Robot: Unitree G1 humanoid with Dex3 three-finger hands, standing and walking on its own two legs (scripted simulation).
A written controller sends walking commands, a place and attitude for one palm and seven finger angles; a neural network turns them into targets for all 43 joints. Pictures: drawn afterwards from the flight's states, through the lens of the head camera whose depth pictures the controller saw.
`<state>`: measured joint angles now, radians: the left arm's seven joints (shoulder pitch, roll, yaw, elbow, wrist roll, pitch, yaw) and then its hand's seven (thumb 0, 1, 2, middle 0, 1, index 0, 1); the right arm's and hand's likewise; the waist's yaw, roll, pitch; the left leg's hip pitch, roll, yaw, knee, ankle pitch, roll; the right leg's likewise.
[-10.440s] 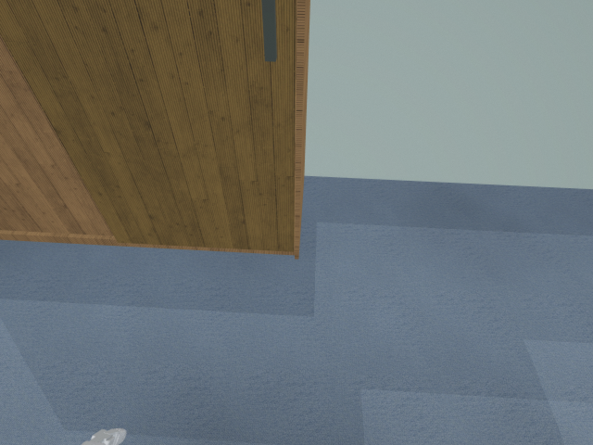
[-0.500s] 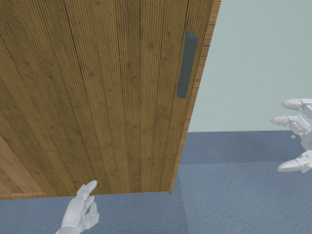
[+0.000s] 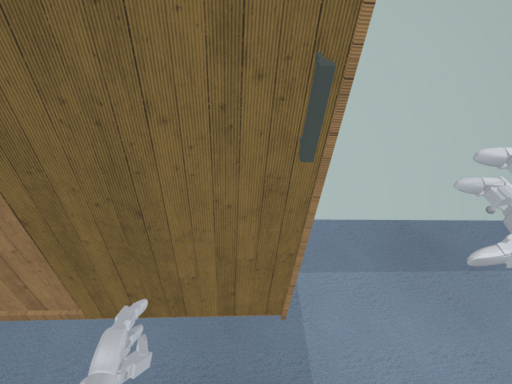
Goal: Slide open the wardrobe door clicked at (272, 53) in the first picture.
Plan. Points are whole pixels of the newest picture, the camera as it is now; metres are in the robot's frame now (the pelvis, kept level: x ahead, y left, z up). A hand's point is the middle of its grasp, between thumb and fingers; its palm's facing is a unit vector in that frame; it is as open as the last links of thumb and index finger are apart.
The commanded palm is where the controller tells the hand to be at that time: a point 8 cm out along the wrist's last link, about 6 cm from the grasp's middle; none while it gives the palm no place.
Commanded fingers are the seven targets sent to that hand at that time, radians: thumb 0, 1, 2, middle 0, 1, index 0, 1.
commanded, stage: raise the hand with hooked fingers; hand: right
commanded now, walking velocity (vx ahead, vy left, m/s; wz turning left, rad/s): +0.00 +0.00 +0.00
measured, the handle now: (312, 109) +0.54 -0.10 +0.20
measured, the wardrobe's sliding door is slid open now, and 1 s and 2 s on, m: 0.00 0.00 0.00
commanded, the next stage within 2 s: move the hooked fingers beside the handle in 0.12 s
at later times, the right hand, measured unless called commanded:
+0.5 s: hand (465, 194) +0.31 -0.27 +0.21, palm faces +0.03 +1.00 -0.07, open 14.0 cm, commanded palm +0.28 -0.30 +0.22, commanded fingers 0.00 0.50 -0.30 0.30 1.20 0.30 1.20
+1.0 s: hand (419, 164) +0.37 -0.23 +0.21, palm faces +0.00 +1.00 -0.03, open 14.0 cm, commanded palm +0.35 -0.27 +0.22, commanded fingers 0.00 0.50 -0.30 0.30 1.20 0.30 1.20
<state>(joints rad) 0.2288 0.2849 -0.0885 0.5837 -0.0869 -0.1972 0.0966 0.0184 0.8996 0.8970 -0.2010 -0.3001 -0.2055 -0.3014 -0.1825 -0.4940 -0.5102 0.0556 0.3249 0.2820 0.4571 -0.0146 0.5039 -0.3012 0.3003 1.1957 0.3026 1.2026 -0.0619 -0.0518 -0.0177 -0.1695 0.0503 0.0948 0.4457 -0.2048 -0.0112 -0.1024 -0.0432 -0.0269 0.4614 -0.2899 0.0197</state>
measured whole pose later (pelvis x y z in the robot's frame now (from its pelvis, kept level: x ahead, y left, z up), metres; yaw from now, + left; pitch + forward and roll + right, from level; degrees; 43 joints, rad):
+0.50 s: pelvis +0.00 +0.00 +0.00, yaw -1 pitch -3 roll +0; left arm 0.21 0.27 -0.10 0.60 -0.09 -0.19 0.11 0.02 0.90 0.90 -0.20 -0.30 -0.21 -0.30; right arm -0.32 -0.48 -0.43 0.20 0.29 0.28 0.44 -0.01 0.51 -0.30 0.30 1.20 0.30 1.20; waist -0.05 -0.05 -0.01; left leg -0.18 0.06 0.10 0.44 -0.20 -0.01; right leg -0.12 -0.04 -0.02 0.46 -0.28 0.02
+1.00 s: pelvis +0.01 +0.00 +0.00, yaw +1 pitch -1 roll +0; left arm 0.23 0.27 -0.08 0.61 -0.08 -0.15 0.11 0.02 0.90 0.90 -0.20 -0.30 -0.21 -0.30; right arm -0.49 -0.43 -0.35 0.34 0.24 0.27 0.34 -0.01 0.50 -0.30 0.30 1.20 0.30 1.20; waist -0.02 -0.04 -0.03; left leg -0.22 0.05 0.08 0.44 -0.20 -0.02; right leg -0.14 -0.04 -0.04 0.45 -0.29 0.01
